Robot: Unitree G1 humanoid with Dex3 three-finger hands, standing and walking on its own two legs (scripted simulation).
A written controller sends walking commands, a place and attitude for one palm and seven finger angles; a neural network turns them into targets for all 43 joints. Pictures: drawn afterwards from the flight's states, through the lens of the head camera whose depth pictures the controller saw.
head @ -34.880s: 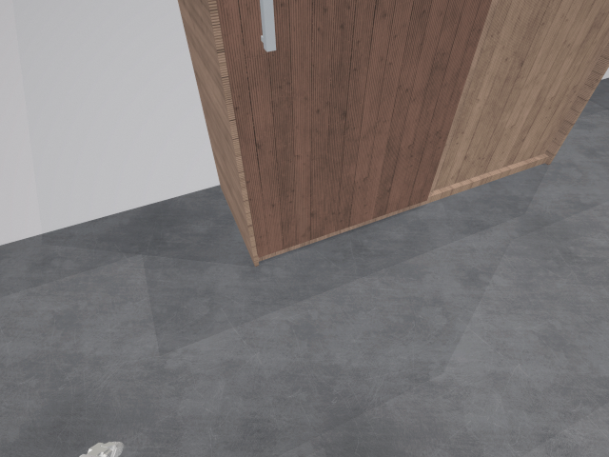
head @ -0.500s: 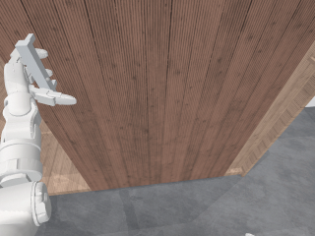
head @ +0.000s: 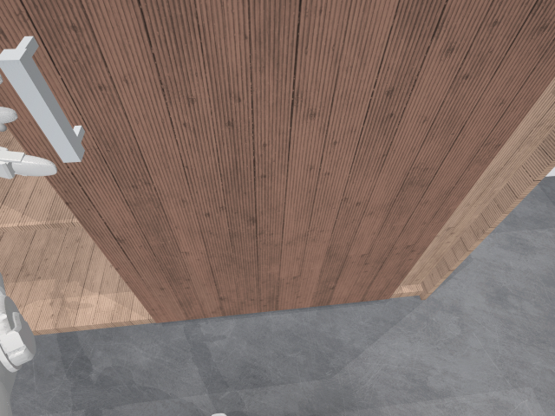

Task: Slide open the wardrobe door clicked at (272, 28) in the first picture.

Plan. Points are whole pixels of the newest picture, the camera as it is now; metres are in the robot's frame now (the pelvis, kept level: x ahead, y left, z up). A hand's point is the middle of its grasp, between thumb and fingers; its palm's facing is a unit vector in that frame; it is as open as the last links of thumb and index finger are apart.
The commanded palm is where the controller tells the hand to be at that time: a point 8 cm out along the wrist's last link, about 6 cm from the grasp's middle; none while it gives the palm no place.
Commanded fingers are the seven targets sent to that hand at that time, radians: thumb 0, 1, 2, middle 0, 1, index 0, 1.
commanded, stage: slip the hand off the handle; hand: left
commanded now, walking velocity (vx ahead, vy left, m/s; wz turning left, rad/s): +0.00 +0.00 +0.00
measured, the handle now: (52, 102) +0.46 +0.31 +0.20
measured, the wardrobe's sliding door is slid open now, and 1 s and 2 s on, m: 0.67 0.67 0.67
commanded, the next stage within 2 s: draw the hand back to the body in 0.68 s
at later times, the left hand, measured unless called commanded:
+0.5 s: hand out of the picture +0.35 +0.36 +0.18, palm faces +0.47 -0.86 -0.20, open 14.6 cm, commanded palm +0.30 +0.39 +0.19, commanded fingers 0.00 -0.55 0.20 -0.25 -1.15 -0.25 -1.15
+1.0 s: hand out of the picture +0.30 +0.32 +0.19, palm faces +0.20 -0.98 -0.04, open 14.7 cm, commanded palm +0.24 +0.37 +0.19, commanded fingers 0.00 -0.55 0.20 -0.25 -1.15 -0.25 -1.15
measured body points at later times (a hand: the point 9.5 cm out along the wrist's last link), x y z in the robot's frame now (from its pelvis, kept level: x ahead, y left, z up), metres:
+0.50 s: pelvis +0.01 +0.02 +0.00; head +0.01 +0.02 +0.45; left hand +0.32 +0.40 +0.19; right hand +0.13 -0.24 -0.10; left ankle +0.05 +0.11 -0.73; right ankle -0.03 -0.08 -0.73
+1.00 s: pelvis +0.00 +0.01 +0.01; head -0.02 +0.00 +0.46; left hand +0.28 +0.37 +0.19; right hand +0.18 -0.23 -0.07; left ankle +0.05 +0.11 -0.73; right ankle -0.03 -0.08 -0.73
